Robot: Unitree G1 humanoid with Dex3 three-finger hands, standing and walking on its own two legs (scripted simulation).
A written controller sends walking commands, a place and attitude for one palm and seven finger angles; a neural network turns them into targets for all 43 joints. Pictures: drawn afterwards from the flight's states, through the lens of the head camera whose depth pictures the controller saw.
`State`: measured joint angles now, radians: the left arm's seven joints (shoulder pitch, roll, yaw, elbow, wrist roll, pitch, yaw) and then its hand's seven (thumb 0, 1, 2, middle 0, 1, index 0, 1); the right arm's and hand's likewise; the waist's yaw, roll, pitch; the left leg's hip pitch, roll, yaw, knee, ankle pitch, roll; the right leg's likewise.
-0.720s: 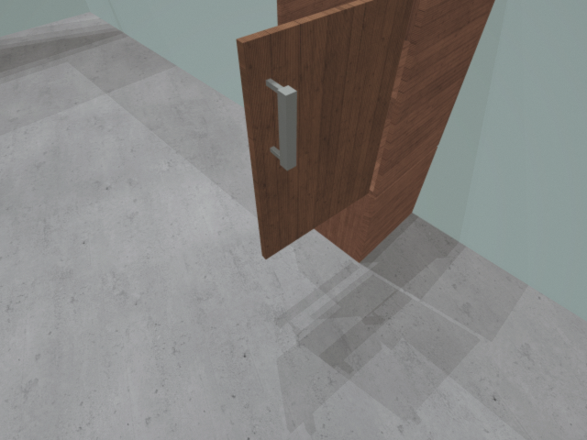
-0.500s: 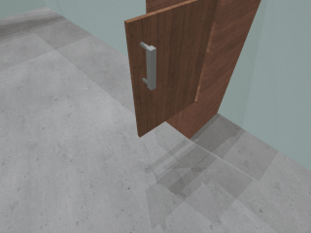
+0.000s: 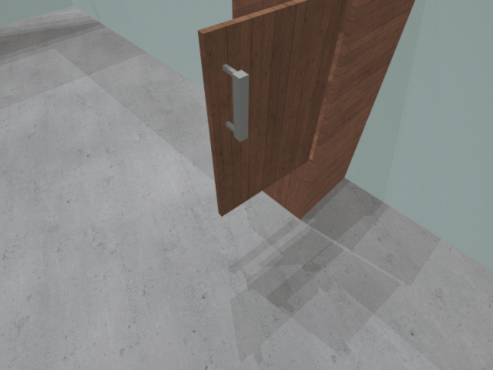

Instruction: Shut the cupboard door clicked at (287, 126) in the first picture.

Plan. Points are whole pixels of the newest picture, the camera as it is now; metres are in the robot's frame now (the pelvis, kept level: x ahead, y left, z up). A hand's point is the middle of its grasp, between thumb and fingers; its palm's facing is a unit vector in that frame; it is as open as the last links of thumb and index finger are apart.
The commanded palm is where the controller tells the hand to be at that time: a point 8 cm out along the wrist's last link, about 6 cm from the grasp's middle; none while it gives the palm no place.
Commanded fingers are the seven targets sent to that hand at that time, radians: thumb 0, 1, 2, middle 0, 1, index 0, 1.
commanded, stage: look at it before walking up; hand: left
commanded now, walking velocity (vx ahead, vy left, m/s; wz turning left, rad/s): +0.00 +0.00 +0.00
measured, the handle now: (234, 104) +0.62 +0.06 +0.08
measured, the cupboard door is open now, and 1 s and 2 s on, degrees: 84 84 84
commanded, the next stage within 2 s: walk around to get in front in 0.12 s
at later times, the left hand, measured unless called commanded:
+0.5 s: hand out of the picture +0.07 +0.22 -0.18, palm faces -0.09 -0.95 -0.29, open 7.4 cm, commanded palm none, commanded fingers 0.00 0.90 0.90 -0.20 -0.30 -0.20 -0.30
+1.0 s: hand out of the picture +0.06 +0.16 -0.17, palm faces -0.29 -0.92 -0.26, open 7.4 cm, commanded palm none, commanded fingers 0.00 0.90 0.90 -0.20 -0.30 -0.20 -0.30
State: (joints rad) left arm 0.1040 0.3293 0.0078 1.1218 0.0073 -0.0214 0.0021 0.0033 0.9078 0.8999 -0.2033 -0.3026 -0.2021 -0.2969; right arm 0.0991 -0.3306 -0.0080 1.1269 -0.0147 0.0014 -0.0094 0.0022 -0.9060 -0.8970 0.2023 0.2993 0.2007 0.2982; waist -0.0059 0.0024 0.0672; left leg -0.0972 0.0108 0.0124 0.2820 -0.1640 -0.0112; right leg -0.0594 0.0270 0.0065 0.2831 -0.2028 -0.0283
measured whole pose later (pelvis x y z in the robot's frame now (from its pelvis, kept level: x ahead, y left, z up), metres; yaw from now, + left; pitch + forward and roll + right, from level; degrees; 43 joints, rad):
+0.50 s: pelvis -0.01 +0.00 -0.01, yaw -7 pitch -1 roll +1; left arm 0.16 0.28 0.04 1.04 0.01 0.05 0.00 0.00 0.91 0.90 -0.20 -0.30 -0.20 -0.30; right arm 0.12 -0.25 -0.03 1.02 -0.02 0.03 -0.03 0.00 -0.91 -0.90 0.20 0.30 0.20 0.30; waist 0.02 -0.02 0.09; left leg -0.18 0.04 0.12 0.45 -0.25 -0.01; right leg -0.23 0.05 0.09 0.55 -0.29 -0.03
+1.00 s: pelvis -0.03 -0.02 -0.01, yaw -22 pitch +2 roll +3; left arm 0.24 0.21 0.08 0.95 0.03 0.04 0.01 0.00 0.91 0.90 -0.20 -0.30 -0.20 -0.30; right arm 0.04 -0.21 -0.06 0.92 0.00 0.05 -0.04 0.00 -0.91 -0.90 0.20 0.30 0.20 0.30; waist 0.05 -0.05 0.12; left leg -0.38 0.00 -0.03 0.82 -0.44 -0.06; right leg -0.29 0.10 0.19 0.46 -0.18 -0.06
